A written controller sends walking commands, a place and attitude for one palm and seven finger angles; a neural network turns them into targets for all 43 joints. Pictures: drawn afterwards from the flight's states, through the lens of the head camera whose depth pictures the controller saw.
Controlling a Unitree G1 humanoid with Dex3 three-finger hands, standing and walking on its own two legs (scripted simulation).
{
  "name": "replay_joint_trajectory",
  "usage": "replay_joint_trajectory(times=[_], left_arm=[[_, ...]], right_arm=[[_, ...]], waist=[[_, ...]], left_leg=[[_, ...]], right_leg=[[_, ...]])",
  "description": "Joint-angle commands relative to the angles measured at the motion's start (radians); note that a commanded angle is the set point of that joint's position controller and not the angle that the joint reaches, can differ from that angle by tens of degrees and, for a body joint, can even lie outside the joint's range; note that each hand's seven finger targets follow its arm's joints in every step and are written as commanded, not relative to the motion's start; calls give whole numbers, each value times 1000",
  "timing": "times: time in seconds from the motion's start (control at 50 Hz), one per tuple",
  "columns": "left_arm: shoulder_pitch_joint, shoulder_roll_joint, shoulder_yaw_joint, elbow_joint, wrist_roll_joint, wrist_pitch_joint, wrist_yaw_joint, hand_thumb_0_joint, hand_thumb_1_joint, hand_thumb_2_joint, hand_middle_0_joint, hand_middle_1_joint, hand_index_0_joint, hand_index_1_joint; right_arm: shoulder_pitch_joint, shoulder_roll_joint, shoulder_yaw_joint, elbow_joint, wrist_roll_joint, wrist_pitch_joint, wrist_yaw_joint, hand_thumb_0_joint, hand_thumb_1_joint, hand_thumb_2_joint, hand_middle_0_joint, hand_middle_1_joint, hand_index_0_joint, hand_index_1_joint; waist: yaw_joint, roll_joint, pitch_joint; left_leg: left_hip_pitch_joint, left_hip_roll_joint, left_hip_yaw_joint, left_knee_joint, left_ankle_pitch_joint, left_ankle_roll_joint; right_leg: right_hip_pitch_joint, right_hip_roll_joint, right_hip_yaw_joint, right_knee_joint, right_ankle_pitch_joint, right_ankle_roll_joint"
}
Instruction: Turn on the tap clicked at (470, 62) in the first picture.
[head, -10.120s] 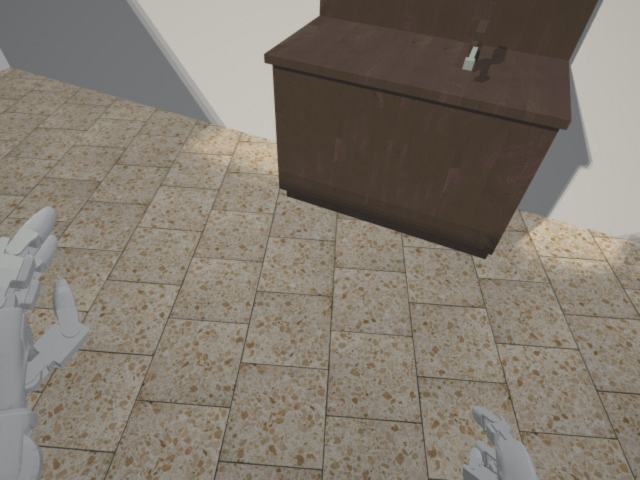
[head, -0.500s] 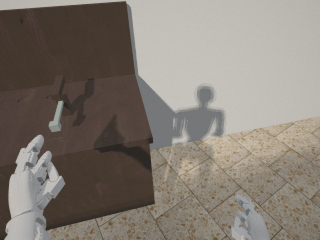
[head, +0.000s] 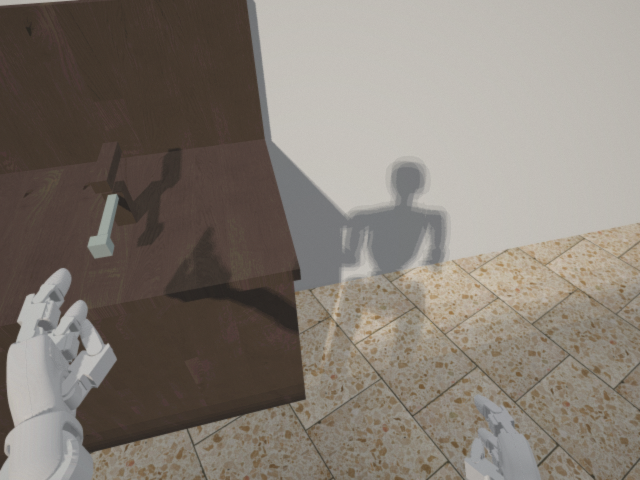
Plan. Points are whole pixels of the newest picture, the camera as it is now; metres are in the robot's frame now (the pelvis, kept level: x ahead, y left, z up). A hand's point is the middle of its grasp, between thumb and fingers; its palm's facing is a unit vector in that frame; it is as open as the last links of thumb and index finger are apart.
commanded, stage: reach beside the lever's end, fingers flat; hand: left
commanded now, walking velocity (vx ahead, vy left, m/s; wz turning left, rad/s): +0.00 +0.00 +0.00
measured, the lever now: (101, 246) +0.43 +0.43 +0.03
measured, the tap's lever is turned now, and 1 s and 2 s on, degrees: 0 0 0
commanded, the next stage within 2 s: push the lever round in 1.98 s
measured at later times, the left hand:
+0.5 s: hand (99, 320) +0.26 +0.31 +0.09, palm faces +0.58 -0.81 -0.07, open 7.5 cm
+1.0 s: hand (99, 289) +0.32 +0.36 +0.06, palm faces +0.59 -0.80 -0.07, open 7.6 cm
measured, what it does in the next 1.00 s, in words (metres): stands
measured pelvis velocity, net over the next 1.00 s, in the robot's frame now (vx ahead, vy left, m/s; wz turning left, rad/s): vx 0.00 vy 0.03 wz -0.03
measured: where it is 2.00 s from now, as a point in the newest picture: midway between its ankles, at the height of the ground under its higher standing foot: outside the picture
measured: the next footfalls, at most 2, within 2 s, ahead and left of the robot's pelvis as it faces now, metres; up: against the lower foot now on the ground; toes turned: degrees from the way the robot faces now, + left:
none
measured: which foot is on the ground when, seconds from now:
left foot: down 0.00-1.00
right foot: down 0.00-1.00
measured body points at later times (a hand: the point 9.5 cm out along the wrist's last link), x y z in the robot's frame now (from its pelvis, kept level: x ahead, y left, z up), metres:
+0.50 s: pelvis +0.00 +0.02 -0.01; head +0.00 +0.02 +0.44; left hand +0.22 +0.35 +0.09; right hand +0.17 -0.21 -0.10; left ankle +0.03 +0.14 -0.72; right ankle -0.01 -0.07 -0.72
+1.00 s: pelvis +0.00 +0.03 -0.02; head +0.04 +0.03 +0.43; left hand +0.28 +0.40 +0.06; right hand +0.13 -0.23 -0.12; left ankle +0.03 +0.14 -0.72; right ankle -0.01 -0.07 -0.72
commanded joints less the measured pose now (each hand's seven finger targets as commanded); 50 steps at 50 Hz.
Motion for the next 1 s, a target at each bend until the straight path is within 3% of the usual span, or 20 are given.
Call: replay_joint_trajectory(times=[0.0,0.06,0.2,0.26,0.3,0.32,0.4,0.52,0.54,0.58,0.66,0.72,0.76,0.84,0.86,0.9,0.98], left_arm=[[-158,162,80,-199,9,-112,-10,0,900,900,-200,-300,-200,-300],[-201,200,119,-137,7,-129,-13,0,900,900,-200,-300,-200,-300],[-255,197,128,-65,4,-167,-18,0,900,900,-198,-295,-198,-295],[-264,223,155,-14,7,-177,-17,0,900,900,-196,-288,-196,-288],[-292,212,140,-10,13,-188,-20,0,900,900,-194,-282,-194,-282],[-317,214,139,4,15,-192,-17,0,900,900,-193,-280,-193,-280],[-407,245,163,74,19,-220,-19,0,900,900,-190,-270,-190,-270],[-501,304,204,194,18,-255,-46,0,900,900,-185,-255,-185,-255],[-501,313,218,227,15,-256,-51,0,900,900,-184,-252,-184,-252],[-546,317,214,253,16,-266,-62,0,900,900,-182,-247,-182,-247],[-576,352,246,335,13,-288,-77,0,900,900,-179,-238,-179,-238],[-618,347,231,366,18,-307,-88,0,900,900,-177,-230,-177,-230],[-656,389,265,431,18,-314,-92,0,900,900,-175,-225,-175,-225],[-778,423,275,497,28,-346,-101,0,900,900,-172,-215,-172,-215],[-783,461,309,512,32,-357,-101,0,900,900,-171,-212,-171,-212],[-808,461,299,522,38,-381,-111,0,900,900,-169,-208,-169,-208],[-821,525,345,648,41,-392,-139,0,900,900,-166,-198,-166,-198]], right_arm=[[-146,-101,-36,-162,-2,-63,-10,0,-900,-900,200,300,200,300],[-133,-107,-39,-149,0,-60,-13,0,-900,-900,200,300,200,300],[-122,-113,-50,-145,3,-56,-10,0,-900,-900,200,300,200,300],[-111,-122,-53,-141,2,-50,-10,0,-900,-900,200,300,200,300],[-115,-121,-55,-146,3,-45,-9,0,-900,-900,200,300,200,300],[-112,-122,-55,-144,1,-45,-10,0,-900,-900,200,300,200,300],[-108,-126,-56,-133,1,-38,-15,0,-900,-900,200,300,200,300],[-86,-137,-59,-121,0,-27,-20,0,-900,-900,200,300,200,300],[-80,-139,-61,-121,1,-25,-21,0,-900,-900,200,300,200,300],[-77,-139,-60,-120,2,-21,-24,0,-900,-900,200,300,200,300],[-50,-150,-67,-113,1,-14,-24,0,-900,-900,200,300,200,300],[-38,-153,-70,-115,2,-11,-20,0,-900,-900,200,300,200,300],[-24,-160,-71,-106,3,-5,-21,0,-900,-900,200,300,200,300],[-13,-166,-72,-101,-1,6,-26,0,-900,-900,200,300,200,300],[-6,-169,-76,-99,-2,10,-27,0,-900,-900,200,300,200,300],[4,-166,-77,-101,-5,15,-23,0,-900,-900,200,300,200,300],[35,-175,-78,-92,-5,35,-18,0,-900,-900,200,300,200,300]], waist=[[-13,4,-80],[-20,-31,-76],[-23,7,-121],[-24,-25,-127],[-24,8,-136],[-30,-5,-136],[-41,16,-130],[-43,34,-175],[-40,12,-174],[-42,41,-187],[-43,15,-217],[-49,54,-228],[-55,12,-205],[-68,16,-225],[-62,21,-242],[-60,70,-281],[-65,60,-286]], left_leg=[[10,-32,48,-71,110,54],[-10,-31,43,-71,105,54],[-9,-28,41,-65,126,48],[-24,-24,34,-59,131,48],[-21,-23,37,-59,132,46],[-22,-22,34,-56,125,47],[-46,-21,30,-47,94,46],[-61,-17,25,-28,99,44],[-70,-15,23,-27,97,44],[-68,-13,22,-27,91,43],[-76,-9,16,-9,124,42],[-67,-7,15,3,143,40],[-104,-4,8,10,110,42],[-126,-6,7,29,84,46],[-135,-5,9,37,83,47],[-125,-8,13,50,110,46],[-171,-4,17,80,130,48]], right_leg=[[-6,-61,84,-133,181,70],[-16,-55,76,-125,169,68],[-31,-46,57,-87,182,55],[-42,-40,49,-75,182,54],[-50,-40,48,-66,175,50],[-61,-39,44,-62,166,50],[-91,-38,49,-56,128,48],[-107,-33,50,-28,139,44],[-105,-32,49,-26,137,44],[-114,-31,48,-20,128,43],[-117,-25,44,1,161,42],[-143,-25,42,17,174,40],[-162,-22,44,19,146,43],[-190,-26,51,35,127,44],[-187,-24,55,40,122,45],[-183,-25,58,56,149,41],[-197,-23,60,80,177,44]])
